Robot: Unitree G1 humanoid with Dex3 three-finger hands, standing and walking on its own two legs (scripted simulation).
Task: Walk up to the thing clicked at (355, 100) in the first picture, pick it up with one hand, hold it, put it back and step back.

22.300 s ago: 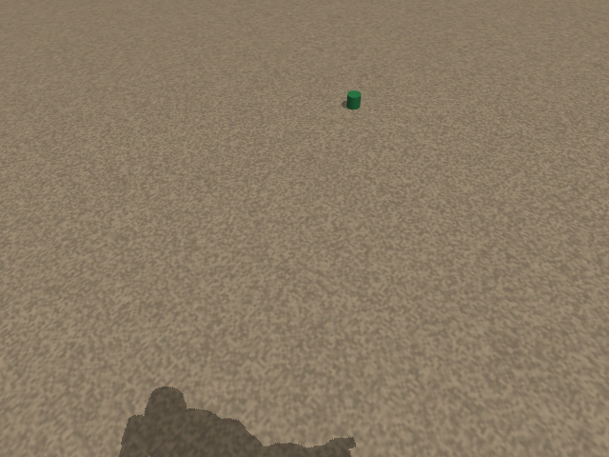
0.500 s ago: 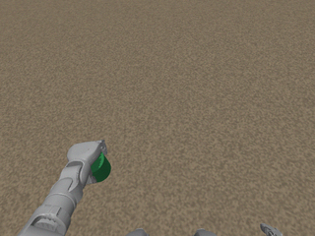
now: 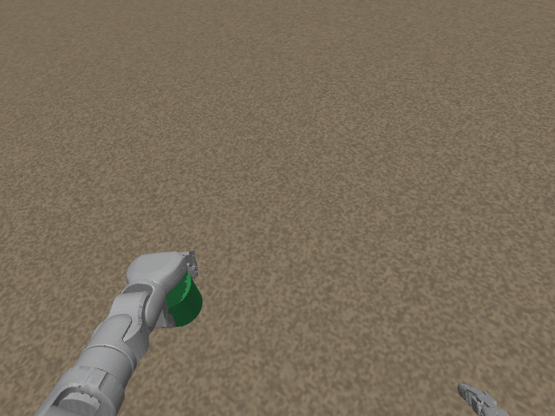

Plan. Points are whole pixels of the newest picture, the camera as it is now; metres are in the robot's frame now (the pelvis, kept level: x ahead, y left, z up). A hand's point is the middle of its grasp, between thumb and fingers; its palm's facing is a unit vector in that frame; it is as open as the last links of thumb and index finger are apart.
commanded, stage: hold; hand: left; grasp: from above
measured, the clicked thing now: (174, 296) +0.32 +0.23 -0.08
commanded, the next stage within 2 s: crouch in 1.40 s
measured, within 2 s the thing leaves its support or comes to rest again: neither
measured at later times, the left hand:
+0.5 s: hand (167, 308) +0.28 +0.21 -0.03, palm faces -0.44 -0.06 -0.89, open 10.6 cm
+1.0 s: hand (167, 311) +0.27 +0.21 -0.02, palm faces -0.46 -0.06 -0.89, open 10.6 cm
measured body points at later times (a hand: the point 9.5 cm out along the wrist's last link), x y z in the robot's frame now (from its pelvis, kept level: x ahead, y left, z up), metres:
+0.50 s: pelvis -0.02 -0.01 +0.01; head -0.01 -0.03 +0.46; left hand +0.30 +0.21 +0.02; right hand +0.12 -0.27 -0.11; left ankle +0.00 +0.11 -0.73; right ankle +0.00 -0.13 -0.73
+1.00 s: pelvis -0.02 -0.01 +0.01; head -0.01 -0.04 +0.46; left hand +0.29 +0.21 +0.03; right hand +0.14 -0.26 -0.10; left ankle +0.00 +0.11 -0.73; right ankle +0.00 -0.13 -0.73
